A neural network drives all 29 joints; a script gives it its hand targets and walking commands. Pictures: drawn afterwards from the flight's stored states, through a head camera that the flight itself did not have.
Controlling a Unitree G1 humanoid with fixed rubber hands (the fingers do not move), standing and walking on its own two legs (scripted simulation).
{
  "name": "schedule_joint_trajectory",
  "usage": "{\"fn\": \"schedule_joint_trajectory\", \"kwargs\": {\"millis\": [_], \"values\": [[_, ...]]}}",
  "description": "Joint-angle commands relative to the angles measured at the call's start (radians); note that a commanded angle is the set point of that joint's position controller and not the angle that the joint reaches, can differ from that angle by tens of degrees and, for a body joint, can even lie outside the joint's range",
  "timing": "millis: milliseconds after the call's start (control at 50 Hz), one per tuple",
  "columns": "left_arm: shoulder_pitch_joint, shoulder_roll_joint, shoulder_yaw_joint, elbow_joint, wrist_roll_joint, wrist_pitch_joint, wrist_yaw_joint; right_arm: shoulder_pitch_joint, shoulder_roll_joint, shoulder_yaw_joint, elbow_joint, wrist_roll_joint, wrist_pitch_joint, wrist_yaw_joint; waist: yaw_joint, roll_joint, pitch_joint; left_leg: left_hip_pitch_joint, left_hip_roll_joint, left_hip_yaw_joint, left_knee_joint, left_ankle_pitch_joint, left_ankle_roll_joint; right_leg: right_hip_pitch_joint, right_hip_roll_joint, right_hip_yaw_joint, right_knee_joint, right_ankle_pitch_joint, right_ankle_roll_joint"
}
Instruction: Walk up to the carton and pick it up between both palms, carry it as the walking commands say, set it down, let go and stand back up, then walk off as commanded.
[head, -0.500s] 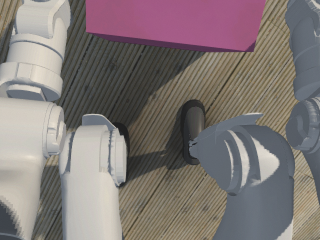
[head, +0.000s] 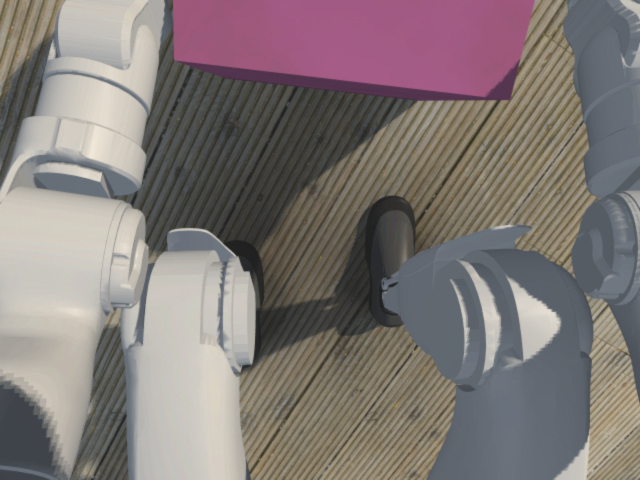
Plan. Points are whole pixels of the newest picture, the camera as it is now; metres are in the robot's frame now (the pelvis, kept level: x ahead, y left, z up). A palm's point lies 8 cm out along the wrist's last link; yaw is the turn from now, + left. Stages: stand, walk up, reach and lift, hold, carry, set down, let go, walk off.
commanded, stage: reach and lift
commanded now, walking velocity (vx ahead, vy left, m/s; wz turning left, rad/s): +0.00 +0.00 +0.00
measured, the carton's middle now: out of the picture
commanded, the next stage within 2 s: none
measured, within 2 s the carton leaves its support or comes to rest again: leaves its support in 0.96 s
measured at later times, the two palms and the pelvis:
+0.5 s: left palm out of the picture +0.56 +0.12 -0.18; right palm out of the picture +0.54 -0.23 -0.17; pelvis +0.00 +0.00 +0.00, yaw +0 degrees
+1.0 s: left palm out of the picture +0.56 +0.11 -0.18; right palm out of the picture +0.54 -0.23 -0.16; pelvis +0.00 +0.01 +0.00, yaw +1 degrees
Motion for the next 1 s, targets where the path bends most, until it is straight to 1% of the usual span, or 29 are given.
{"fn": "schedule_joint_trajectory", "kwargs": {"millis": [0, 20, 40, 100, 120, 140, 160, 180, 220, 240, 260, 280, 300, 340, 380, 400, 460, 500, 520, 560, 600, 640, 680, 700, 740, 800, 860, 900, 980], "values": [[-0.315, 0.044, 0.000, -0.053, 0.014, -0.026, -0.022, -0.179, 0.022, -0.041, 0.024, -0.060, -0.024, -0.022, -0.058, 0.123, -1.416, 0.398, 0.019, 0.041, -0.280, 0.203, -0.011, 0.825, 0.025, -0.009, -0.120, 0.294, 0.017], [-0.322, 0.028, -0.007, -0.048, 0.009, -0.029, -0.026, -0.198, 0.029, -0.050, 0.021, -0.066, -0.030, -0.025, -0.067, 0.128, -1.408, 0.366, 0.015, 0.043, -0.276, 0.197, -0.011, 0.825, 0.028, -0.005, -0.126, 0.292, 0.012], [-0.344, 0.019, -0.009, -0.064, 0.008, -0.034, -0.027, -0.207, 0.041, -0.045, 0.014, -0.069, -0.035, -0.027, -0.064, 0.130, -1.418, 0.367, 0.010, 0.042, -0.273, 0.204, -0.013, 0.836, 0.031, 0.001, -0.131, 0.296, 0.010], [-0.371, 0.007, -0.032, -0.075, -0.007, -0.047, -0.025, -0.221, 0.055, -0.050, 0.002, -0.077, -0.052, -0.043, -0.085, 0.126, -1.476, 0.387, 0.003, 0.039, -0.263, 0.254, -0.016, 0.869, 0.044, -0.006, -0.120, 0.357, 0.010], [-0.368, -0.013, -0.046, -0.061, -0.017, -0.050, -0.027, -0.242, 0.076, -0.030, -0.013, -0.069, -0.057, -0.043, -0.083, 0.109, -1.495, 0.399, 0.002, 0.037, -0.259, 0.262, -0.014, 0.890, 0.044, -0.015, -0.117, 0.363, 0.014], [-0.368, -0.030, -0.057, -0.064, -0.024, -0.051, -0.029, -0.256, 0.091, -0.017, -0.021, -0.058, -0.061, -0.041, -0.073, 0.120, -1.502, 0.389, -0.002, 0.040, -0.257, 0.276, -0.014, 0.901, 0.047, -0.009, -0.114, 0.385, 0.008], [-0.372, -0.049, -0.071, -0.069, -0.043, -0.053, -0.031, -0.273, 0.111, 0.006, -0.033, -0.052, -0.061, -0.036, -0.075, 0.098, -1.507, 0.399, -0.004, 0.036, -0.261, 0.278, -0.006, 0.899, 0.050, -0.014, -0.115, 0.385, 0.014], [-0.380, -0.067, -0.081, -0.087, -0.041, -0.057, -0.033, -0.268, 0.127, 0.014, -0.036, -0.041, -0.064, -0.032, -0.065, 0.111, -1.513, 0.410, -0.001, 0.036, -0.260, 0.291, -0.009, 0.893, 0.051, -0.008, -0.113, 0.396, 0.009], [-0.380, -0.087, -0.091, -0.087, -0.048, -0.060, -0.033, -0.294, 0.149, 0.030, -0.062, -0.031, -0.067, -0.030, -0.056, 0.102, -1.526, 0.405, -0.006, 0.036, -0.258, 0.313, -0.004, 0.908, 0.061, -0.006, -0.109, 0.421, 0.009], [-0.375, -0.127, -0.112, -0.069, -0.052, -0.061, -0.037, -0.291, 0.168, 0.046, -0.038, -0.022, -0.069, -0.026, -0.050, 0.127, -1.527, 0.436, -0.006, 0.036, -0.265, 0.320, -0.007, 0.901, 0.058, -0.011, -0.106, 0.416, 0.009], [-0.373, -0.134, -0.112, -0.066, -0.051, -0.060, -0.039, -0.292, 0.186, 0.050, -0.043, -0.020, -0.070, -0.023, -0.046, 0.121, -1.518, 0.432, -0.005, 0.036, -0.267, 0.312, -0.006, 0.890, 0.058, -0.013, -0.109, 0.403, 0.010], [-0.395, -0.169, -0.128, -0.079, -0.058, -0.061, -0.043, -0.311, 0.204, 0.054, -0.051, -0.017, -0.070, -0.017, -0.051, 0.139, -1.505, 0.443, -0.008, 0.034, -0.270, 0.321, -0.007, 0.861, 0.058, -0.013, -0.115, 0.403, 0.009], [-0.404, -0.203, -0.143, -0.078, -0.064, -0.060, -0.051, -0.335, 0.235, 0.079, -0.057, -0.005, -0.069, -0.008, -0.043, 0.135, -1.508, 0.450, -0.008, 0.033, -0.269, 0.325, -0.005, 0.861, 0.058, -0.010, -0.110, 0.399, 0.011], [-0.443, -0.311, -0.178, -0.081, -0.065, -0.052, -0.075, -0.378, 0.319, 0.086, -0.047, -0.008, -0.063, 0.019, -0.059, 0.155, -1.493, 0.471, -0.010, 0.028, -0.274, 0.320, -0.006, 0.810, 0.057, -0.019, -0.106, 0.382, 0.010], [-0.494, -0.445, -0.209, -0.100, -0.067, -0.045, -0.102, -0.420, 0.452, 0.108, -0.055, -0.012, -0.053, 0.055, -0.072, 0.150, -1.489, 0.487, -0.014, 0.026, -0.274, 0.329, -0.007, 0.774, 0.060, -0.030, -0.103, 0.375, 0.012], [-0.519, -0.526, -0.216, -0.114, -0.065, -0.040, -0.121, -0.453, 0.526, 0.121, -0.069, -0.015, -0.047, 0.075, -0.067, 0.151, -1.486, 0.479, -0.022, 0.026, -0.271, 0.329, -0.006, 0.768, 0.064, -0.027, -0.101, 0.367, 0.008], [-0.578, -0.796, -0.237, -0.114, -0.057, -0.017, -0.185, -0.567, 0.753, 0.171, -0.117, -0.024, -0.023, 0.140, -0.084, 0.144, -1.449, 0.473, -0.036, 0.035, -0.257, 0.331, -0.003, 0.745, 0.074, -0.043, -0.088, 0.349, 0.012], [-0.581, -0.861, -0.221, -0.120, -0.035, -0.004, -0.212, -0.575, 0.829, 0.170, -0.123, -0.031, -0.003, 0.174, -0.084, 0.145, -1.407, 0.456, -0.042, 0.036, -0.253, 0.318, 0.009, 0.708, 0.075, -0.050, -0.074, 0.324, 0.014], [-0.573, -0.890, -0.209, -0.113, -0.031, 0.003, -0.224, -0.566, 0.864, 0.178, -0.117, -0.034, 0.009, 0.187, -0.076, 0.140, -1.383, 0.444, -0.048, 0.044, -0.249, 0.321, 0.012, 0.710, 0.077, -0.049, -0.076, 0.324, 0.013], [-0.580, -0.925, -0.193, -0.117, -0.018, 0.011, -0.246, -0.566, 0.908, 0.168, -0.137, -0.043, 0.026, 0.210, -0.092, 0.134, -1.360, 0.418, -0.049, 0.042, -0.249, 0.306, 0.022, 0.691, 0.080, -0.056, -0.067, 0.308, 0.013], [-0.579, -0.961, -0.195, -0.122, -0.014, 0.020, -0.264, -0.557, 0.951, 0.178, -0.149, -0.041, 0.040, 0.229, -0.090, 0.114, -1.352, 0.397, -0.050, 0.040, -0.240, 0.313, 0.026, 0.696, 0.082, -0.052, -0.062, 0.314, 0.010], [-0.581, -0.984, -0.198, -0.139, -0.011, 0.027, -0.277, -0.542, 0.977, 0.174, -0.164, -0.040, 0.050, 0.241, -0.093, 0.119, -1.362, 0.398, -0.054, 0.046, -0.240, 0.311, 0.026, 0.711, 0.089, -0.055, -0.060, 0.318, 0.007], [-0.583, -1.001, -0.203, -0.150, -0.008, 0.032, -0.280, -0.555, 0.992, 0.172, -0.187, -0.026, 0.055, 0.248, -0.088, 0.146, -1.400, 0.424, -0.052, 0.040, -0.237, 0.328, 0.026, 0.700, 0.087, -0.055, -0.049, 0.328, 0.004], [-0.582, -1.016, -0.208, -0.169, -0.012, 0.030, -0.282, -0.546, 1.004, 0.173, -0.190, -0.028, 0.057, 0.250, -0.092, 0.143, -1.418, 0.430, -0.056, 0.039, -0.237, 0.335, 0.026, 0.702, 0.092, -0.055, -0.048, 0.334, 0.001], [-0.580, -1.019, -0.206, -0.180, -0.003, 0.035, -0.281, -0.562, 1.016, 0.175, -0.225, -0.017, 0.060, 0.253, -0.081, 0.153, -1.452, 0.459, -0.053, 0.035, -0.235, 0.363, 0.028, 0.703, 0.096, -0.054, -0.048, 0.359, 0.004], [-0.608, -1.047, -0.231, -0.256, -0.023, 0.041, -0.273, -0.568, 1.010, 0.190, -0.294, -0.003, 0.065, 0.246, -0.098, 0.167, -1.613, 0.544, -0.058, 0.033, -0.234, 0.414, 0.020, 0.771, 0.095, -0.060, -0.043, 0.410, 0.001], [-0.650, -1.043, -0.258, -0.326, -0.051, 0.045, -0.261, -0.602, 1.014, 0.202, -0.359, 0.015, 0.075, 0.234, -0.104, 0.154, -1.772, 0.619, -0.062, 0.044, -0.228, 0.450, 0.018, 0.843, 0.103, -0.065, -0.053, 0.449, 0.005], [-0.678, -1.055, -0.277, -0.404, -0.065, 0.045, -0.248, -0.619, 1.026, 0.214, -0.429, 0.027, 0.082, 0.226, -0.104, 0.165, -1.917, 0.696, -0.067, 0.051, -0.228, 0.488, 0.014, 0.900, 0.108, -0.068, -0.056, 0.487, 0.003], [-0.680, -1.084, -0.266, -0.422, -0.066, 0.066, -0.232, -0.654, 1.026, 0.233, -0.469, 0.020, 0.103, 0.225, -0.089, 0.149, -1.987, 0.749, -0.069, 0.051, -0.242, 0.488, 0.015, 0.914, 0.108, -0.080, -0.070, 0.467, 0.007]]}}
